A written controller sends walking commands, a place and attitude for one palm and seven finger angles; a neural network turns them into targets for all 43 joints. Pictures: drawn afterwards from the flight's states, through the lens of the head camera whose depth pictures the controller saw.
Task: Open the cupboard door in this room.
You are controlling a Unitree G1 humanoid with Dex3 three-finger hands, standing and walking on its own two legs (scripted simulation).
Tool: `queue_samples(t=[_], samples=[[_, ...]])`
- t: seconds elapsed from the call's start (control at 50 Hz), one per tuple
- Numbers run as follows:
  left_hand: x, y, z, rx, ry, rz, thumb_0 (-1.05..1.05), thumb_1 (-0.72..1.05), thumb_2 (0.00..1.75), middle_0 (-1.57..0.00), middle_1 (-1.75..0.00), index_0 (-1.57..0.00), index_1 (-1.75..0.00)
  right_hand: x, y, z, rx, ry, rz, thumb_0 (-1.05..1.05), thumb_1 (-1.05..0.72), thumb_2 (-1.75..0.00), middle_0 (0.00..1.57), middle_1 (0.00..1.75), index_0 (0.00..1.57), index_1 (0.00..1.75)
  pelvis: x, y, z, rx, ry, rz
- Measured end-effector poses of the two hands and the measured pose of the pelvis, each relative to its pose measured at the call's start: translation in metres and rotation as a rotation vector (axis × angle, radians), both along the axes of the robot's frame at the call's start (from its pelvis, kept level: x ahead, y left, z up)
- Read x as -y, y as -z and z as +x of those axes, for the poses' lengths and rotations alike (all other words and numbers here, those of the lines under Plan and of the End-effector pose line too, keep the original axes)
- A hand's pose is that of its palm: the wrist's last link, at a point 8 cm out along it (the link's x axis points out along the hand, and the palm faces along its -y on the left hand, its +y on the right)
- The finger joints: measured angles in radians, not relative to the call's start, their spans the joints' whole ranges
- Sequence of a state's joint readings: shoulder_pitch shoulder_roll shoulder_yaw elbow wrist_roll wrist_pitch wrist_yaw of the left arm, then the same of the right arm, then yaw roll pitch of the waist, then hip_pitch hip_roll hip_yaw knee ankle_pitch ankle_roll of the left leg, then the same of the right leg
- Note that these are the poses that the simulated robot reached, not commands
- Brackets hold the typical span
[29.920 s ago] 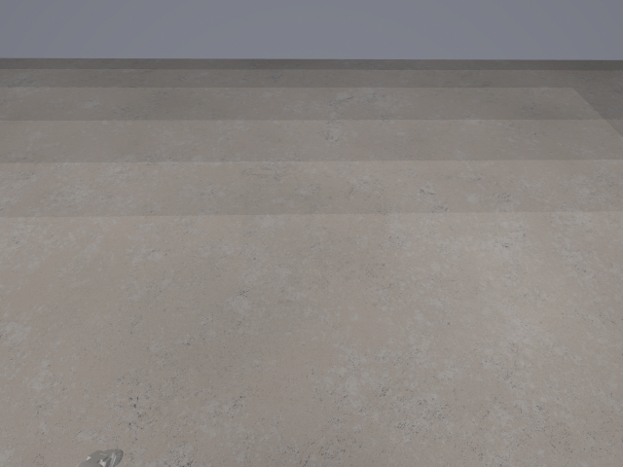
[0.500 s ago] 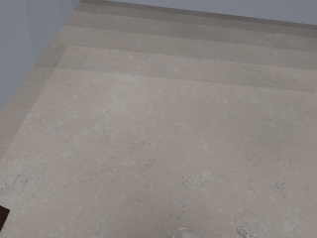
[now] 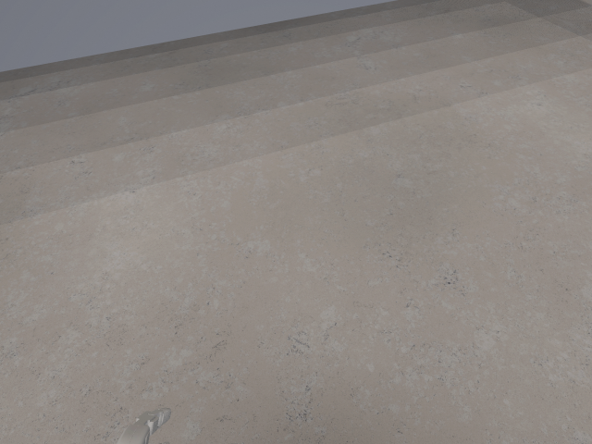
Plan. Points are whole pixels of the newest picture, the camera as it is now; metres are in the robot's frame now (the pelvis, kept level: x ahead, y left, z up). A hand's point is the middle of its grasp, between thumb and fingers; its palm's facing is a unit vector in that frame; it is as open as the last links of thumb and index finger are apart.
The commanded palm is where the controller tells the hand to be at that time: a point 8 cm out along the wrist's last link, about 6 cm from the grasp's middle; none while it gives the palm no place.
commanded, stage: walk to a spot facing it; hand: left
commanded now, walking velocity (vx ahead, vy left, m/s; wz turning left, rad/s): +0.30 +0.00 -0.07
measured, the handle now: out of the picture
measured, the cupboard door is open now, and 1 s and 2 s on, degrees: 0 0 0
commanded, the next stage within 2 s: turn to face it in 0.14 s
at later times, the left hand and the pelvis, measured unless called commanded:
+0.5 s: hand (162, 436) +0.17 +0.23 -0.18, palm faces +0.06 -0.98 -0.17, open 7.4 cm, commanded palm none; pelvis +0.16 +0.05 +0.00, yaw +1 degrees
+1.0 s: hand (172, 392) +0.22 +0.21 -0.14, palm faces +0.32 -0.91 -0.28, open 7.4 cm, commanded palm none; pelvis +0.18 -0.01 +0.01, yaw +18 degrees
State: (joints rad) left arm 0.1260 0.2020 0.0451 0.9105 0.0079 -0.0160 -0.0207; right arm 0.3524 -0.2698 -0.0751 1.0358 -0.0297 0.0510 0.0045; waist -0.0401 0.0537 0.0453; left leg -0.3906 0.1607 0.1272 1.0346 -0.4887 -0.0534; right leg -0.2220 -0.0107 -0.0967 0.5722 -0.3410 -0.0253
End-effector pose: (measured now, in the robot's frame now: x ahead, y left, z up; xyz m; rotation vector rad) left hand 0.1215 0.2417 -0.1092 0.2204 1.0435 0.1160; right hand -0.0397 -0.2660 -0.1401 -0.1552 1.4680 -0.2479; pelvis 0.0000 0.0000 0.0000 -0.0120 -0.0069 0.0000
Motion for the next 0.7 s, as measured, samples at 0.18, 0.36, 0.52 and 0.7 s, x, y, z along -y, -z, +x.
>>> queue_samples(t=[0.18, 0.36, 0.52, 0.7], samples=[[0.008, 0.015, -0.022, -0.216, -0.022, -0.024, 0.01, 0.92, 0.9, -0.21, -0.3, -0.2, -0.3, -0.013, -0.016, 0.118, 0.201, -0.023, 0.022, 0.01, -0.91, -0.9, 0.2, 0.3, 0.2, 0.3, -0.001, -0.011, 0.056, 0.002, 0.042, -0.004], [-0.023, 0.058, -0.021, -0.427, -0.116, -0.068, 0.01, 0.91, 0.9, -0.21, -0.3, -0.2, -0.3, -0.061, -0.007, 0.24, 0.291, -0.119, 0.003, 0.01, -0.9, -0.9, 0.2, 0.3, 0.2, 0.3, -0.034, 0.013, 0.132, 0.009, 0.026, -0.026], [-0.04, 0.04, 0.054, -0.297, -0.141, -0.076, 0.01, 0.91, 0.9, -0.2, -0.3, -0.2, -0.3, -0.084, -0.017, 0.253, 0.207, -0.121, 0.002, 0.0, -0.93, -0.9, 0.2, 0.3, 0.2, 0.3, -0.052, -0.004, 0.16, 0.001, -0.025, -0.02], [-0.043, 0.022, 0.119, -0.113, -0.186, -0.065, 0.01, 0.91, 0.9, -0.2, -0.3, -0.2, -0.3, -0.078, -0.018, 0.262, 0.157, -0.154, 0.027, 0.01, -0.91, -0.9, 0.21, 0.3, 0.2, 0.3, -0.046, -0.009, 0.173, -0.014, -0.123, -0.012]])
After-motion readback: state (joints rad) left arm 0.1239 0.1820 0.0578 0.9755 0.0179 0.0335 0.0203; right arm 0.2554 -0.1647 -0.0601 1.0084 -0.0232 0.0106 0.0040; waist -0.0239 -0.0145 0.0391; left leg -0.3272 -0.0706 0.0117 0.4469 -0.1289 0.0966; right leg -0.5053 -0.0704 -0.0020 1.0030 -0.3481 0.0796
